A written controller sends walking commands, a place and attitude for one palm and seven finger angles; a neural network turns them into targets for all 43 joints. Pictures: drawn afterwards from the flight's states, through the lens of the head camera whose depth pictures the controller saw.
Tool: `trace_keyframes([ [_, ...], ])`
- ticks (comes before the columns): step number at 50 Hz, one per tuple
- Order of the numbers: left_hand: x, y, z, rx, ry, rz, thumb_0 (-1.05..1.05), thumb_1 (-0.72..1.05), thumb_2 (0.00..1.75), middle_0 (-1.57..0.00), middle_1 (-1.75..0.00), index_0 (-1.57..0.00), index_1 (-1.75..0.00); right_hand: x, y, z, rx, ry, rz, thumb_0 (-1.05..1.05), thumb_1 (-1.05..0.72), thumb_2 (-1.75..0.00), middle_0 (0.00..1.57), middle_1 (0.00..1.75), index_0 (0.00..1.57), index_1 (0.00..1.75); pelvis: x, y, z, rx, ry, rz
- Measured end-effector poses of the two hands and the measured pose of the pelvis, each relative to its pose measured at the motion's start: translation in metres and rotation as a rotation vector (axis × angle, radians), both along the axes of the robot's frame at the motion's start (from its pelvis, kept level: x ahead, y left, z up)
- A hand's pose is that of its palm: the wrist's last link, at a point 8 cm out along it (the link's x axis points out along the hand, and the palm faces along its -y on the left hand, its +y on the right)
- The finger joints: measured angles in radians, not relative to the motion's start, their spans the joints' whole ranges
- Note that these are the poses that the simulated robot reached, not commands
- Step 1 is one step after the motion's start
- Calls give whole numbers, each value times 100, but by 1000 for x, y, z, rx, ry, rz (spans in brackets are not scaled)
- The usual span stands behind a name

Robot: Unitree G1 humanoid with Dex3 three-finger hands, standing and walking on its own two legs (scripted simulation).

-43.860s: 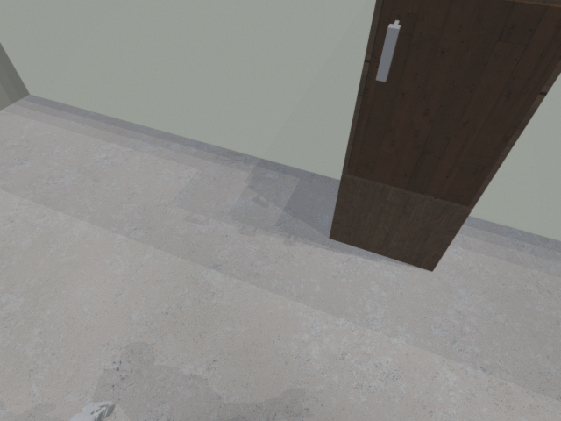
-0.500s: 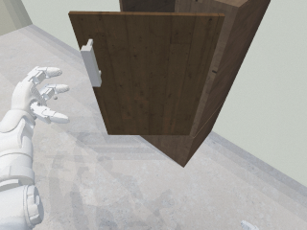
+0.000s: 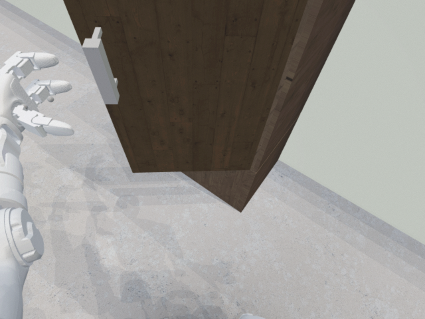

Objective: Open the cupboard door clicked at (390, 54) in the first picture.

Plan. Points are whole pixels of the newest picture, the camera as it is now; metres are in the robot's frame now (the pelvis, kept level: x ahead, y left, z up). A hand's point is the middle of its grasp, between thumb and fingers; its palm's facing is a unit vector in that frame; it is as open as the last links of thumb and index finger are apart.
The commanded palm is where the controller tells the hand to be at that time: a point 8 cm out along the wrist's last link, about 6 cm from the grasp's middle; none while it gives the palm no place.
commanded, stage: move the hooked fingers beside the handle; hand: left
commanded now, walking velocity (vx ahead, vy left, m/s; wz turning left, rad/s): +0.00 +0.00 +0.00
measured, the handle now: (105, 67) +0.57 +0.20 +0.13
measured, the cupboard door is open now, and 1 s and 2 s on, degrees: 39 39 39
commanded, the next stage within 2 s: none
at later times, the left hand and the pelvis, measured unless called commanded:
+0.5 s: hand (67, 78) +0.53 +0.26 +0.13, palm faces -0.02 -1.00 +0.03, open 14.0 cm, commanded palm +0.50 +0.31 +0.13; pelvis +0.02 +0.01 -0.01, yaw -2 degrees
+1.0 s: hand (63, 89) +0.50 +0.25 +0.13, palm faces +0.01 -1.00 +0.03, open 14.0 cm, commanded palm +0.49 +0.30 +0.13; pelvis +0.01 +0.00 -0.01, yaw +0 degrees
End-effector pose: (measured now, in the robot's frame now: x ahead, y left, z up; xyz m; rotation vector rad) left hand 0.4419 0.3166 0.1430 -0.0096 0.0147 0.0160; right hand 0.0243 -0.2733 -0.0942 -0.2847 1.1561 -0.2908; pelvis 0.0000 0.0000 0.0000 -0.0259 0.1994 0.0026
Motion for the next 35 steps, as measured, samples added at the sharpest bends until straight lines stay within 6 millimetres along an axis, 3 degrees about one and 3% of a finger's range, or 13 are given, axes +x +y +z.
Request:
trace_keyframes([
  [13, 45, 3, -3, -17, 21, -21, -1, -50, 30, -30, -120, -30, -120, -48, 6, 2, -26, 169, -71, 1, -90, -90, 21, 30, 20, 30, 1, 7, -6, -13, 76, -5],
  [21, 69, -2, -6, 1, 24, -34, -1, -50, 30, -30, -120, -30, -119, -67, 17, 4, -11, 249, -113, 0, -90, -90, 21, 30, 20, 30, 10, 12, -7, -19, 115, -19],
  [27, 69, -5, -17, -20, 34, -30, -1, -50, 30, -30, -120, -30, -119, -63, 25, 3, 24, 256, -134, 0, -90, -90, 21, 30, 20, 30, 19, 13, -6, -19, 112, -34],
  [35, 53, 2, -8, -5, -12, 6, -1, -50, 30, -30, -120, -30, -119, -29, 25, -2, 56, 180, -106, 0, -90, -90, 21, 30, 20, 30, 26, 10, -4, -21, 87, -30],
])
